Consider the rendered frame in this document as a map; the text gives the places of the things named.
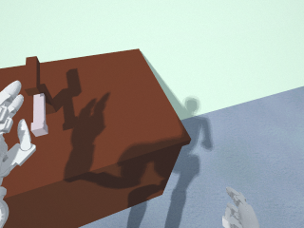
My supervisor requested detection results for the counter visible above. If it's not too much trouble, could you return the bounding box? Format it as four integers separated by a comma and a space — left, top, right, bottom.
0, 48, 191, 228

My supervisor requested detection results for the robot right hand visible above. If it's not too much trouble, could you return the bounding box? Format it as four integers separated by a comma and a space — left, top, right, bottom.
222, 186, 260, 228

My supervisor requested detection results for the tap lever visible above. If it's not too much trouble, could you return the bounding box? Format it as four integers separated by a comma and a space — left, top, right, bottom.
30, 93, 48, 137

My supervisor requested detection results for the robot left hand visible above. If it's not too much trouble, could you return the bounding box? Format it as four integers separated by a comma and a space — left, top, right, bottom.
0, 80, 36, 186

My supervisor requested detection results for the left robot forearm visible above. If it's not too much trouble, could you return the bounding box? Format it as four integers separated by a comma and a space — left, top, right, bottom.
0, 186, 10, 228

